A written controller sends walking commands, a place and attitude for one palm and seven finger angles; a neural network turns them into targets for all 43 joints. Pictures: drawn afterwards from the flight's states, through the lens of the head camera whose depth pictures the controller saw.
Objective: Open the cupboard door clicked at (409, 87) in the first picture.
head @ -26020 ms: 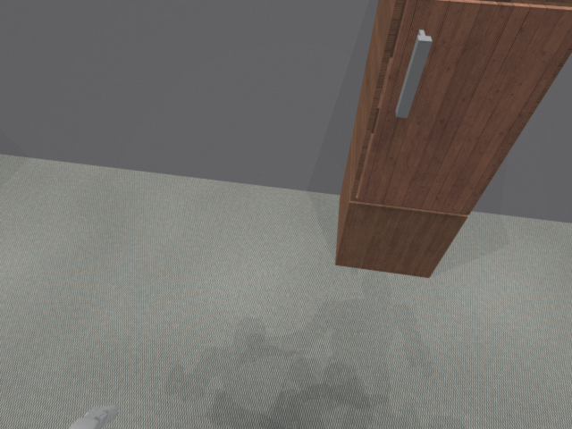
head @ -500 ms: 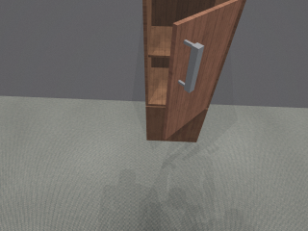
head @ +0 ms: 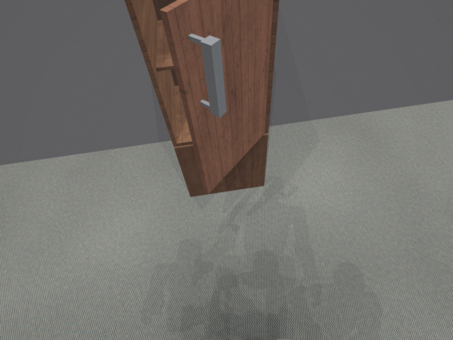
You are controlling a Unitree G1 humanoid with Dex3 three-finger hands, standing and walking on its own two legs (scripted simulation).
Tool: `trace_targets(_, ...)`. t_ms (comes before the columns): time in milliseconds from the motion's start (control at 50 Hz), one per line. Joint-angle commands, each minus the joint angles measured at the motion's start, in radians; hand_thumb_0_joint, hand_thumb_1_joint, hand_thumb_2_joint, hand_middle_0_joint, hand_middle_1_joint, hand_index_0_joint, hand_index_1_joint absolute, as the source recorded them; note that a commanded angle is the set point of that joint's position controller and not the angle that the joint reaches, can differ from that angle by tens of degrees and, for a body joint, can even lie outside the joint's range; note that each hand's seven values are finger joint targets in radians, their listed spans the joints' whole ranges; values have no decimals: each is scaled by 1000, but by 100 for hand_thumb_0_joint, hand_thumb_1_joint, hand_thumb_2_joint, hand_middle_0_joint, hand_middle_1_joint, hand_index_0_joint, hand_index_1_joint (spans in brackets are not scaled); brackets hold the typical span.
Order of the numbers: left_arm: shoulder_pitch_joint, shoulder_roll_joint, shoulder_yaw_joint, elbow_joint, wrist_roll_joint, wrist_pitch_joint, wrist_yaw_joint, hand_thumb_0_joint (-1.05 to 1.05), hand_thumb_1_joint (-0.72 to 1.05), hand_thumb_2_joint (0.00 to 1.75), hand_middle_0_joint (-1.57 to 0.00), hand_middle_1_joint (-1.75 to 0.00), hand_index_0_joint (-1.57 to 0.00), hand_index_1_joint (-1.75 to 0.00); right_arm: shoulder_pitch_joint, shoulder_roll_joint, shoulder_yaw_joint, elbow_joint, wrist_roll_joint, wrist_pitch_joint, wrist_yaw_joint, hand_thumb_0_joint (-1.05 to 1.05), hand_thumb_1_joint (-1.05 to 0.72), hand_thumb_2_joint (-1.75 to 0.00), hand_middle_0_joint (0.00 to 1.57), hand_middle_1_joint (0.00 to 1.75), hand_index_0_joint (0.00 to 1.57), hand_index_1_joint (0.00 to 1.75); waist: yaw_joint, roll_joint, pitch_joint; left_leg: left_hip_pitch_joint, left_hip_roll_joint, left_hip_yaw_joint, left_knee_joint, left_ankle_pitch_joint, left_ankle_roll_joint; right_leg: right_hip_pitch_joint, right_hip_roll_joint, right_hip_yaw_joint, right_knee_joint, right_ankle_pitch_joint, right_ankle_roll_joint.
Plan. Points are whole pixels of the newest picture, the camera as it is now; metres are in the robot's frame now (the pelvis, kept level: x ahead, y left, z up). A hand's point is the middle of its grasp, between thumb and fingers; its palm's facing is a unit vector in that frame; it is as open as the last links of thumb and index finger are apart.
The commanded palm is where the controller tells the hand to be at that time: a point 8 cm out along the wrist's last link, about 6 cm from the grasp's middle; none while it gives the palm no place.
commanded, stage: walk to a spot facing it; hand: left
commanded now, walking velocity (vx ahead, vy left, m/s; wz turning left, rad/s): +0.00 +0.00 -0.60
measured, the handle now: (207, 77) +0.60 +0.08 +0.12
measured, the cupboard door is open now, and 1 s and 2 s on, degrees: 44 44 44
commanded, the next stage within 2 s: none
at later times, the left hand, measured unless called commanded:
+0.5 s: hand out of the picture +0.13 +0.22 -0.17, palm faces -0.20 -0.95 -0.22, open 7.4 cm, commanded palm none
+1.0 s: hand (203, 265) +0.28 +0.09 -0.14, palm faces -0.60 -0.75 -0.28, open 7.4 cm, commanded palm none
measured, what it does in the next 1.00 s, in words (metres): steps on the spot, turning right: left foot, then right foot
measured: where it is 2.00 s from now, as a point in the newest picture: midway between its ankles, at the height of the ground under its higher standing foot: outside the picture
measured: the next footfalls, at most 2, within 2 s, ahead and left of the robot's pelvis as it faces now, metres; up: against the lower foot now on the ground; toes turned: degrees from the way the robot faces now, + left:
left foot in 0.48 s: +0.11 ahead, +0.14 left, +0.00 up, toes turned -18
right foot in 0.90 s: +0.04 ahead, -0.11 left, +0.00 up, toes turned -37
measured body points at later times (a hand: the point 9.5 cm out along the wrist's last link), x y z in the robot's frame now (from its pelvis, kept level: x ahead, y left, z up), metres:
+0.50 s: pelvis +0.04 +0.03 +0.01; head +0.11 +0.03 +0.45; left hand +0.14 +0.27 -0.15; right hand +0.11 -0.25 -0.12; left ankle +0.07 +0.15 -0.73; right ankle +0.01 -0.09 -0.72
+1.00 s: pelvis +0.05 +0.00 +0.01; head +0.09 -0.05 +0.45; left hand +0.31 +0.13 -0.12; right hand -0.09 -0.22 -0.15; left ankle +0.09 +0.15 -0.65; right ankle +0.01 -0.08 -0.72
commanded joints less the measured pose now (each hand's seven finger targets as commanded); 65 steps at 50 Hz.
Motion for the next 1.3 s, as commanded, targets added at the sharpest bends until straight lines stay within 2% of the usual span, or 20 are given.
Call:
trace_targets(0,112,197,45,-43,-8,-2,39,0,90,90,-20,-30,-20,-30,-111,-78,-23,-132,6,-3,9,0,-90,-90,20,30,20,30,60,-246,-38,-335,11,-197,414,-64,-25,146,-315,496,-369,308,-194)
trace_targets(80,55,200,38,-82,-6,-14,31,0,90,90,-20,-30,-20,-30,-87,-73,-23,-133,3,-1,20,0,-90,-90,20,30,20,30,19,-117,-122,-293,-1,-200,359,86,-49,181,-219,384,-338,331,-131)
trace_targets(300,106,226,50,-108,1,-8,23,0,90,90,-20,-30,-20,-30,-206,-96,-19,-216,17,-21,3,0,-90,-90,20,30,20,30,51,-210,-169,-280,-44,-217,139,24,-59,281,-196,474,-254,636,-156)
trace_targets(400,26,235,52,-138,-5,5,23,0,90,90,-20,-30,-20,-30,-86,-102,-16,-198,28,-38,-4,0,-90,-90,20,30,20,30,-10,-210,-211,-16,-70,-211,-202,164,-42,146,-138,479,-170,603,-92)
trace_targets(420,-1,220,46,-147,-11,7,21,0,90,90,-20,-30,-20,-30,-35,-124,-20,-180,27,-44,-8,0,-90,-90,20,30,20,30,-39,-175,-218,137,-40,-215,-330,258,-35,37,-96,441,-128,487,-45)
trace_targets(460,36,136,25,-175,-23,7,5,0,90,90,-20,-30,-20,-30,6,-278,-46,-199,4,-53,-13,0,-90,-90,20,30,20,30,-30,274,-226,300,403,-635,-492,472,145,-257,86,164,225,-325,72)
trace_targets(480,-6,174,28,-179,-12,12,1,0,90,90,-20,-30,-20,-30,2,-266,-35,-211,-8,-42,-17,0,-90,-90,20,30,20,30,-43,148,-172,197,447,-636,-479,522,222,-264,31,156,382,-332,83)
trace_targets(500,14,167,32,-197,-7,10,-10,0,90,90,-20,-30,-20,-30,-51,-238,-26,-245,-16,-41,-18,0,-90,-90,20,30,20,30,-4,59,-122,93,417,-547,-488,462,232,-250,-5,127,453,-270,95)
trace_targets(580,-4,148,26,-158,-4,22,-31,0,90,90,-20,-30,-20,-30,-17,-164,-2,-228,-8,-50,-17,0,-90,-90,20,30,20,30,9,116,-128,193,222,-239,-385,891,117,-298,-18,70,547,-120,113)
trace_targets(760,-125,125,-6,-199,-6,16,-43,0,90,90,-20,-30,-20,-30,107,-197,-21,-180,-11,-47,-2,0,-90,-90,20,30,20,30,-47,145,-139,246,250,-107,-333,890,113,-146,-19,-47,115,-96,81)
trace_targets(820,-59,140,-1,-179,-9,7,-39,0,90,90,-20,-30,-20,-30,78,-215,-28,-186,-5,-43,4,0,-90,-90,20,30,20,30,1,122,-155,179,249,-67,-230,868,69,30,2,-62,-89,29,47)
trace_targets(840,34,171,9,-155,-7,-2,-33,0,90,90,-20,-30,-20,-30,50,-216,-30,-197,5,-42,10,0,-90,-90,20,30,20,30,57,62,-192,86,220,-33,-92,802,29,206,-15,-36,-210,200,26)
trace_targets(860,140,290,34,-127,5,-15,-14,0,90,90,-20,-30,-20,-30,35,-154,-20,-230,21,-39,20,0,-90,-90,20,30,20,30,99,-228,-265,-165,114,44,152,439,-33,444,-242,265,-267,542,-61)
trace_targets(880,202,374,53,-103,-9,-15,2,0,90,90,-20,-30,-20,-30,-34,-123,-7,-268,20,-31,17,0,-90,-90,20,30,20,30,130,-380,-271,-335,-7,-38,390,-197,-66,462,-434,499,-261,918,-196)
trace_targets(900,170,341,44,-107,-15,-12,16,0,90,90,-20,-30,-20,-30,-29,-143,-8,-256,19,-19,8,0,-90,-90,20,30,20,30,109,-314,-242,-369,36,-192,449,-177,-52,411,-417,446,-259,768,-229)
trace_targets(960,-52,253,23,-173,-7,7,28,0,90,90,-20,-30,-20,-30,-19,-132,-20,-208,11,-1,21,0,-90,-90,20,30,20,30,18,-247,-127,-300,53,-187,425,15,-64,154,-257,334,-331,312,-142)
trace_targets(1160,8,251,32,-165,0,-7,11,0,90,90,-20,-30,-20,-30,-68,-103,-19,-218,16,-22,17,0,-90,-90,20,30,20,30,26,-228,-161,-221,-32,-173,87,44,-70,190,-195,397,-283,444,-143)
trace_targets(1240,-35,242,37,-179,-9,1,12,0,90,90,-20,-30,-20,-30,17,-104,-16,-197,21,-38,4,0,-90,-90,20,30,20,30,-24,-221,-191,-25,-58,-166,-169,159,-56,103,-158,422,-217,442,-98)
trace_targets(1260,-56,220,34,-181,-10,3,11,0,90,90,-20,-30,-20,-30,72,-114,-17,-181,19,-46,2,0,-90,-90,20,30,20,30,-54,-189,-212,108,-35,-174,-301,226,-50,20,-126,408,-180,290,-59)
trace_targets(1280,-49,166,22,-201,-18,7,3,0,90,90,-20,-30,-20,-30,118,-186,-26,-170,6,-61,-3,0,-90,-90,20,30,20,30,-67,1,-220,249,121,-345,-448,122,6,-152,-11,314,-67,0,-8)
